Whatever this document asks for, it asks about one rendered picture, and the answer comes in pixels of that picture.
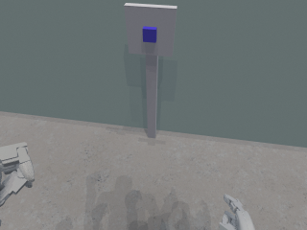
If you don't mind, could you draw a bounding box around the button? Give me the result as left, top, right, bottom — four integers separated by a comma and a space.
142, 26, 157, 43

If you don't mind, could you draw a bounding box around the left robot hand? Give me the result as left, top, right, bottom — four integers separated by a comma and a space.
0, 142, 35, 207

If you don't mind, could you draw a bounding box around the panel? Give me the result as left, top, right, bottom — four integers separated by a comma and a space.
124, 3, 177, 138

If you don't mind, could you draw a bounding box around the right robot hand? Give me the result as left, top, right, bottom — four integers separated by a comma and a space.
219, 194, 255, 230

